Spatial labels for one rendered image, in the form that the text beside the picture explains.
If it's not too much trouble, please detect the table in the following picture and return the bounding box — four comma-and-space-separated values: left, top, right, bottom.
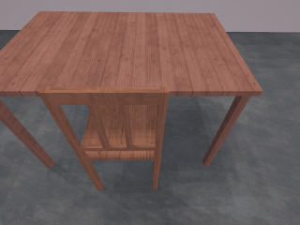
0, 11, 263, 168

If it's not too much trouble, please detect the chair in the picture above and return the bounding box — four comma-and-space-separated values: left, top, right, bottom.
38, 86, 169, 190

